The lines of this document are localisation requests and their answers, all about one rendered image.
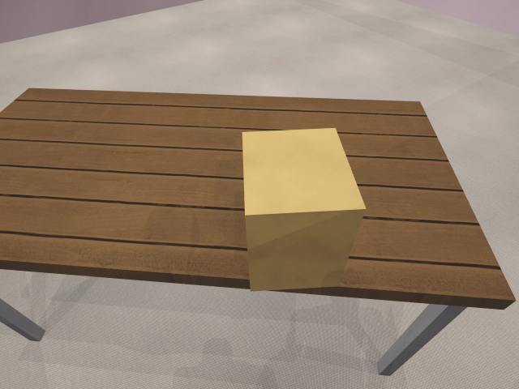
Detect table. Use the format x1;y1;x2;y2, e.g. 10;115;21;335
0;88;516;376

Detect carton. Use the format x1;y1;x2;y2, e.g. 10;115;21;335
242;128;366;292

